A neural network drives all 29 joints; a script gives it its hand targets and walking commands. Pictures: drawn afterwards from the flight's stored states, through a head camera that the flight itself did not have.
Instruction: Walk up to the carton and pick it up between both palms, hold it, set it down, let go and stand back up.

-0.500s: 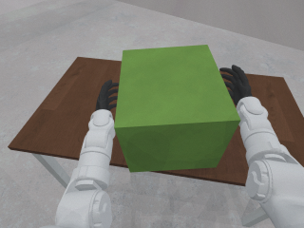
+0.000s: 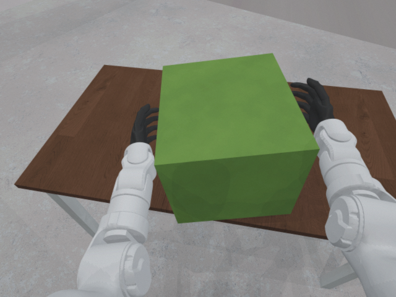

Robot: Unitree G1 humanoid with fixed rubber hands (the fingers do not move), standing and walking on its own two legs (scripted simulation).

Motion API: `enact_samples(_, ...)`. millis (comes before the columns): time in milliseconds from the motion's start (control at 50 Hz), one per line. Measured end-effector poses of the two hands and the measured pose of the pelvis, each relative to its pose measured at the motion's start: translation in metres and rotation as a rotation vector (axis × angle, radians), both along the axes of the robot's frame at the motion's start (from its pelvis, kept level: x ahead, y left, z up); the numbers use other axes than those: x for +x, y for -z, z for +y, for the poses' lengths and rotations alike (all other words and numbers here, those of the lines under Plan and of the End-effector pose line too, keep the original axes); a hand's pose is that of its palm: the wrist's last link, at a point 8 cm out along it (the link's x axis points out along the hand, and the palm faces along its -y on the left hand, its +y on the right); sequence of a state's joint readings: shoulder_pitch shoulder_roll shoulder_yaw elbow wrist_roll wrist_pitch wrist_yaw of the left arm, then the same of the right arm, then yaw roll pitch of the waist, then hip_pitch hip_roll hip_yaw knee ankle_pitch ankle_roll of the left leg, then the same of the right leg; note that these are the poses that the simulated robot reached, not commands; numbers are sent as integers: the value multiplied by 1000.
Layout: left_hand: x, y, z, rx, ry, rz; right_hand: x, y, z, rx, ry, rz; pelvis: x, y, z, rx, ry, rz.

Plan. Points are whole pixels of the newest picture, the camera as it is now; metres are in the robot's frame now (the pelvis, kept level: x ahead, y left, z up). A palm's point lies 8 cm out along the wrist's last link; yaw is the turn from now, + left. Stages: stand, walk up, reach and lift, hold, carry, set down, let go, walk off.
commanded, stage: set down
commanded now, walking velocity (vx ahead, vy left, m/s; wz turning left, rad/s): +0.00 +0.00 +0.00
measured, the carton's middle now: (225, 138) +0.47 +0.00 +0.03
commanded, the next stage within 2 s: none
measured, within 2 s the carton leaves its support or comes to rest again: rests again in 1.68 s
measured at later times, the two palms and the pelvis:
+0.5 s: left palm (148, 145) +0.39 +0.17 +0.07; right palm (319, 119) +0.47 -0.19 +0.11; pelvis +0.00 +0.00 +0.00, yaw -1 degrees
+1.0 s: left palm (146, 146) +0.39 +0.17 +0.07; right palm (318, 122) +0.47 -0.18 +0.11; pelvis +0.00 +0.00 +0.00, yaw -1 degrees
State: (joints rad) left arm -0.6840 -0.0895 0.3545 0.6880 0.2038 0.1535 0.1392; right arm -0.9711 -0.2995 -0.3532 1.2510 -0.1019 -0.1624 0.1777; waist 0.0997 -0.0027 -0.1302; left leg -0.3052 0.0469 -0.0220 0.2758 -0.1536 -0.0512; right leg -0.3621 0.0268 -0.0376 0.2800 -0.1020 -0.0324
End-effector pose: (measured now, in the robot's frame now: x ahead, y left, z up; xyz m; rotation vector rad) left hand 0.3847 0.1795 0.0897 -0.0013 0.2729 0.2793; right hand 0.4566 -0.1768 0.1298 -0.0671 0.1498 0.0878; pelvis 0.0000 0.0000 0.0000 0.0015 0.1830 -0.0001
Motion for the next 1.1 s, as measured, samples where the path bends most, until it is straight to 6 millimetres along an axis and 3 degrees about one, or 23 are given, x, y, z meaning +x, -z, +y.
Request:
enact_samples(560,8,18,-10,-25,-23,26,15,18,-9,-7,-23,29,2,2,-4,3,11,73)
enact_samples(1100,7,22,-8,-12,-11,9,9,22,-8,4,-15,14,3,2,3,2,24,72)
